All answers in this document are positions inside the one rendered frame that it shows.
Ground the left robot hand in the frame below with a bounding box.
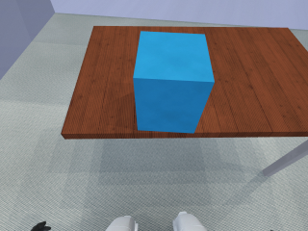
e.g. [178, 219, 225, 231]
[31, 221, 51, 231]

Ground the right robot thigh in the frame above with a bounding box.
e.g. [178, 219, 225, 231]
[172, 214, 208, 231]

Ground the carton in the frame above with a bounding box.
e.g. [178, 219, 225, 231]
[133, 31, 215, 134]

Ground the left robot thigh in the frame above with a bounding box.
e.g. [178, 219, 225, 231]
[106, 217, 139, 231]

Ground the robot thigh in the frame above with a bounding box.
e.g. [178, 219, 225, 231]
[106, 217, 139, 231]
[172, 214, 208, 231]

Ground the table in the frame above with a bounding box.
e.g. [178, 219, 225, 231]
[61, 26, 308, 177]

